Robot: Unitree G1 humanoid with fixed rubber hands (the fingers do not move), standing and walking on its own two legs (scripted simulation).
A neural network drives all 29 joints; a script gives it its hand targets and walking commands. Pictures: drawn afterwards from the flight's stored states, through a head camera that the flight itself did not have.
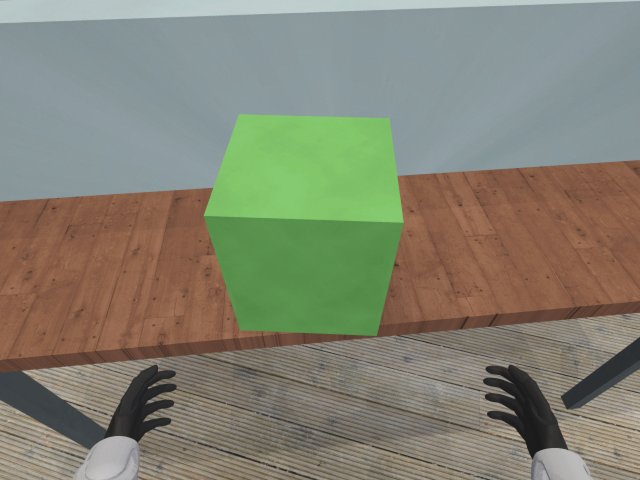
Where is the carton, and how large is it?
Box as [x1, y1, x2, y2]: [204, 114, 403, 335]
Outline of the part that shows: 239,114 205,210 204,218 240,329 376,335 403,223 389,118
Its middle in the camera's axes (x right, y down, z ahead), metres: -0.01 -0.01 +0.56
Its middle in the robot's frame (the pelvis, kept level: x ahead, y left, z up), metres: +0.42 +0.06 +0.06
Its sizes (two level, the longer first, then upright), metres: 0.210 0.200 0.250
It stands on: a table, 0.72 m high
